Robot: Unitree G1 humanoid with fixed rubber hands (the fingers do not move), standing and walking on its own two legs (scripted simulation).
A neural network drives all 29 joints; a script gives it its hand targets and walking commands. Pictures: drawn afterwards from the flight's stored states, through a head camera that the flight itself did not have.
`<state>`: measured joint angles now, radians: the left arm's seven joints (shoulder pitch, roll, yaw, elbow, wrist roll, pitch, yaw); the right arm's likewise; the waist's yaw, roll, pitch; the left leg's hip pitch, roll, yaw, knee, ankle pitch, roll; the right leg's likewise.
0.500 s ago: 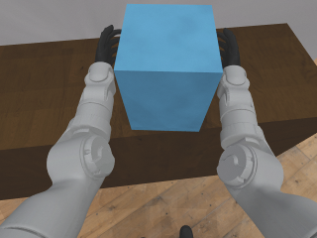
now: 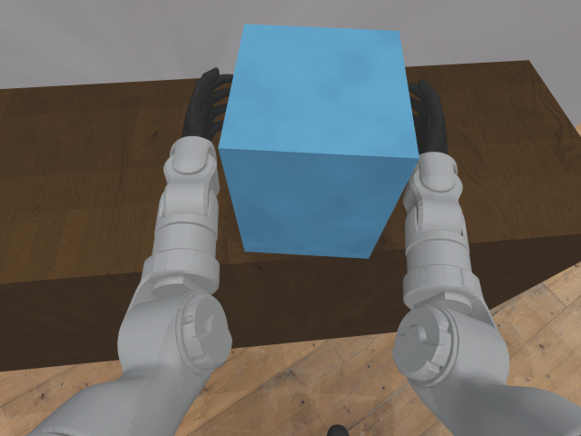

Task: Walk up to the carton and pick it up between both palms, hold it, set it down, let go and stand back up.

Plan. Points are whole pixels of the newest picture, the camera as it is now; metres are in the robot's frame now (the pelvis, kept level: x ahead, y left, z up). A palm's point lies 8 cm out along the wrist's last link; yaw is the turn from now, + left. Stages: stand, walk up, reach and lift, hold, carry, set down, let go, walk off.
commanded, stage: reach and lift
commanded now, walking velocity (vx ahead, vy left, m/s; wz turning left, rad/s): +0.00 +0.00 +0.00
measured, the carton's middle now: (313, 153) +0.47 -0.07 +0.06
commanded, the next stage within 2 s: none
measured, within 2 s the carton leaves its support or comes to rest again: leaves its support in 1.42 s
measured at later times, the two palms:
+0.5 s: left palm (200, 136) +0.47 +0.08 +0.11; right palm (427, 147) +0.42 -0.20 +0.11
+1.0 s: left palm (201, 139) +0.47 +0.08 +0.11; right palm (426, 150) +0.42 -0.20 +0.11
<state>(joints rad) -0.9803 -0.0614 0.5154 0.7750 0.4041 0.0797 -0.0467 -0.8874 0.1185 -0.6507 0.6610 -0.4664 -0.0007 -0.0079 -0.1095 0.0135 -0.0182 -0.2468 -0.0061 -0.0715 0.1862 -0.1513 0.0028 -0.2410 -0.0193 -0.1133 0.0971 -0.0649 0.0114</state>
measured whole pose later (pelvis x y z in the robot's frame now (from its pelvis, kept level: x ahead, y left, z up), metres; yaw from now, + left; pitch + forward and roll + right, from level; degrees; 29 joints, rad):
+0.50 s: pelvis +0.00 +0.00 +0.00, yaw +0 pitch +12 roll -1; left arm -0.96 -0.06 0.50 0.76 0.40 0.09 -0.04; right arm -0.88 0.12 -0.64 0.67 -0.45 -0.02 -0.02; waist -0.11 0.02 -0.02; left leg -0.24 0.00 -0.07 0.19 -0.16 0.00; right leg -0.23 -0.02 -0.13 0.09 -0.07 0.01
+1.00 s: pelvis +0.00 +0.00 +0.00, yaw +1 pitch +13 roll -1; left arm -0.93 -0.07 0.46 0.75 0.38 0.10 -0.01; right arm -0.85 0.09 -0.57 0.69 -0.38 -0.04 -0.05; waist -0.12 0.02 -0.04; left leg -0.27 -0.01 -0.07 0.21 -0.16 0.01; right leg -0.25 -0.02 -0.13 0.09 -0.06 0.01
